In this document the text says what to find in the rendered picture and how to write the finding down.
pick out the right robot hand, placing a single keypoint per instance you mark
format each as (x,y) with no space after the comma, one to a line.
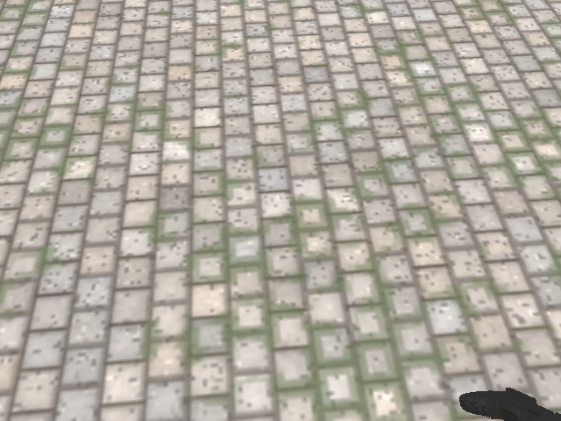
(509,405)

